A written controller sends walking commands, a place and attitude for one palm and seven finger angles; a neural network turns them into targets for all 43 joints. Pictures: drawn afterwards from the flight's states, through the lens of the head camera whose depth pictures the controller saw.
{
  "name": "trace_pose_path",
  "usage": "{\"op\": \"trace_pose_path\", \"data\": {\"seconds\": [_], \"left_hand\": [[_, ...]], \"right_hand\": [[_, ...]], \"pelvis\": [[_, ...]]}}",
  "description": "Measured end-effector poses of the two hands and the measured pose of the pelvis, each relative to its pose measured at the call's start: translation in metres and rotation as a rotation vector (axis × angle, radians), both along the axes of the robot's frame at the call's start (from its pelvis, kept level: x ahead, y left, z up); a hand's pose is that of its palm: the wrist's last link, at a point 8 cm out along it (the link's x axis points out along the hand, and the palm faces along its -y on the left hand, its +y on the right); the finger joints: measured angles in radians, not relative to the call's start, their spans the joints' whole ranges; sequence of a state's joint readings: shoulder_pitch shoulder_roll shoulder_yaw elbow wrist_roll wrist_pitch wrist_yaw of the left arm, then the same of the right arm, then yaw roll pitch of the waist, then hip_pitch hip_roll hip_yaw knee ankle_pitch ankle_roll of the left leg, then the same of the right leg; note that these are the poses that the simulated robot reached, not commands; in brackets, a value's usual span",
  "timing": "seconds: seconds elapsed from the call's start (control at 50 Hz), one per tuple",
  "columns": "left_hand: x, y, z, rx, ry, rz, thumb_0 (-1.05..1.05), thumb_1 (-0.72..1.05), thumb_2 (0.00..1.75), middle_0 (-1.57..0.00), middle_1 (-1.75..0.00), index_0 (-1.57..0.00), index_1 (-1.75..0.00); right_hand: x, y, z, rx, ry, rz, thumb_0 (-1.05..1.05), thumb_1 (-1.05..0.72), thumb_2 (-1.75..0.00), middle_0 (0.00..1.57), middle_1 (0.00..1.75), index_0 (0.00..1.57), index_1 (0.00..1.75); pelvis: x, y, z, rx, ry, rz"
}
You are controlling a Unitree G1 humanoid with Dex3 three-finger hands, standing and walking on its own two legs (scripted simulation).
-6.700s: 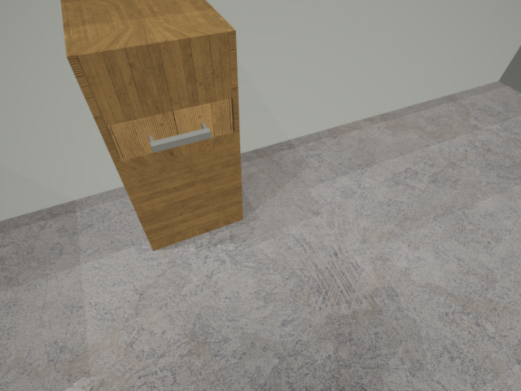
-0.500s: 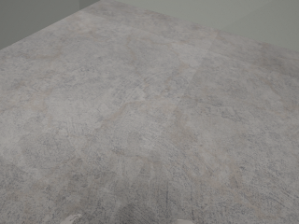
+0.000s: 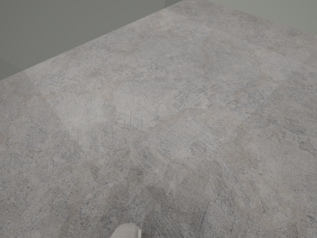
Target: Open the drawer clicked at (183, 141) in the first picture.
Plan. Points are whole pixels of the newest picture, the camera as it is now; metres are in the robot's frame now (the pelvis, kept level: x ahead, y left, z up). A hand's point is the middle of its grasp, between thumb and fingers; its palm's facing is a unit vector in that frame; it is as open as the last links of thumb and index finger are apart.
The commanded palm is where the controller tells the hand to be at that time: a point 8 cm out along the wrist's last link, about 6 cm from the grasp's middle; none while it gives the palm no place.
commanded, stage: turn to face it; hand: left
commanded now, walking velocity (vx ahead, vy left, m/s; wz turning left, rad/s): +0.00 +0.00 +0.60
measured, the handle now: out of the picture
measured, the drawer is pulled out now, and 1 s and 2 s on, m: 0.00 0.00 0.00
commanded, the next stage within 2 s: none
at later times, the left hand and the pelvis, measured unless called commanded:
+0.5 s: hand out of the picture +0.02 +0.29 -0.17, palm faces +0.33 -0.91 -0.24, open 7.4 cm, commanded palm none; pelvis +0.00 +0.06 +0.00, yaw +17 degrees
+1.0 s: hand out of the picture -0.01 +0.23 -0.15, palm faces +0.54 -0.79 -0.28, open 7.4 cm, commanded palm none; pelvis +0.02 +0.01 +0.00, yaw +36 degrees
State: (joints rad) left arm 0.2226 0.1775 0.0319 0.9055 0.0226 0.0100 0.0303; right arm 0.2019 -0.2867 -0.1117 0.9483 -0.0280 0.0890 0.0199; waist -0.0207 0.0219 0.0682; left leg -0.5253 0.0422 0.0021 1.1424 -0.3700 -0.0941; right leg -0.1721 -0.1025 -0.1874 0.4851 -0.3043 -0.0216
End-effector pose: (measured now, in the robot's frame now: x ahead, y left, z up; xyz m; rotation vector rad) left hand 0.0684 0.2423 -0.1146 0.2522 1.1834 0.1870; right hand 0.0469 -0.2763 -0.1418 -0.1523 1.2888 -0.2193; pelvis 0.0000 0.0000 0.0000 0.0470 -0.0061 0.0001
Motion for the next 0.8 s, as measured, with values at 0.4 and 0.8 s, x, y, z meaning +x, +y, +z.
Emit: {"op": "trace_pose_path", "data": {"seconds": [0.4, 0.8], "left_hand": [[-0.099, 0.089, -0.036, -0.064, 0.104, 0.324, 0.01, 0.91, 0.9, -0.2, -0.3, -0.2, -0.3], [-0.032, 0.051, 0.007, 0.043, -0.17, 0.379, 0.01, 0.91, 0.9, -0.2, -0.3, -0.2, -0.3]], "right_hand": [[0.136, 0.122, 0.036, -0.052, -0.196, 0.397, 0.0, -0.9, -0.9, 0.2, 0.3, 0.2, 0.3], [0.099, 0.065, -0.015, 0.013, 0.052, 0.429, 0.01, -0.9, -0.9, 0.2, 0.3, 0.2, 0.3]], "pelvis": [[0.002, 0.06, -0.005, -0.079, -0.001, 0.238], [0.018, 0.015, -0.011, -0.036, 0.007, 0.479]]}}
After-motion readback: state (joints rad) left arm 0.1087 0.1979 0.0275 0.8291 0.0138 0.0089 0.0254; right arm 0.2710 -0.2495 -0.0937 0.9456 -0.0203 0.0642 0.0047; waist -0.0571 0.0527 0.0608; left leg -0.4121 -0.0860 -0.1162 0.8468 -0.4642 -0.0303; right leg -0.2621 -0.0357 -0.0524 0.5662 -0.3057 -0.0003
